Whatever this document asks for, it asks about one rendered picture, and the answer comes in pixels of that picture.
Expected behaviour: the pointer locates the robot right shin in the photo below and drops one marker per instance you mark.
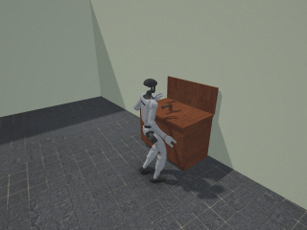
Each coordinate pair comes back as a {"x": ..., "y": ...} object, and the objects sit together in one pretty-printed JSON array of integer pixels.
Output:
[{"x": 159, "y": 165}]

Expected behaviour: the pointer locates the right robot hand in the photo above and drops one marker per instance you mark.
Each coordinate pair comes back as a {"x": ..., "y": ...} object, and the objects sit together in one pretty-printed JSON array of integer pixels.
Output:
[{"x": 169, "y": 139}]

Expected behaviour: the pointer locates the left robot hand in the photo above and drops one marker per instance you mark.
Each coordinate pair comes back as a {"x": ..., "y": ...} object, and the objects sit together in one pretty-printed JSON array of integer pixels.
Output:
[{"x": 157, "y": 96}]

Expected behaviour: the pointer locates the counter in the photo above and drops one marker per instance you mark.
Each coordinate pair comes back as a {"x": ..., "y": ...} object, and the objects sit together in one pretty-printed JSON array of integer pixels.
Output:
[{"x": 188, "y": 120}]

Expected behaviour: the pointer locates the robot right upper arm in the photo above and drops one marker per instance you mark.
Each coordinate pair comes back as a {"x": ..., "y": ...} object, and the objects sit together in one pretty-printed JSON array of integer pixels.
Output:
[{"x": 153, "y": 105}]

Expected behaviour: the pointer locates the robot left upper arm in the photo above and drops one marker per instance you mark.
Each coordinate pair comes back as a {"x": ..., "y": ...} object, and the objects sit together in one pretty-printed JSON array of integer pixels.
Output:
[{"x": 138, "y": 103}]

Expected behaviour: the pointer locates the right robot forearm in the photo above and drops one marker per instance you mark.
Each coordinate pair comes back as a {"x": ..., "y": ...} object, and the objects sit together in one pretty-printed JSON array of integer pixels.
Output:
[{"x": 155, "y": 128}]

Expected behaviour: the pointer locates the left robot thigh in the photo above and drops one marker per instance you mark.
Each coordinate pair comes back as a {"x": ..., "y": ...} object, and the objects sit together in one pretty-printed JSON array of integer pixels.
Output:
[{"x": 154, "y": 148}]

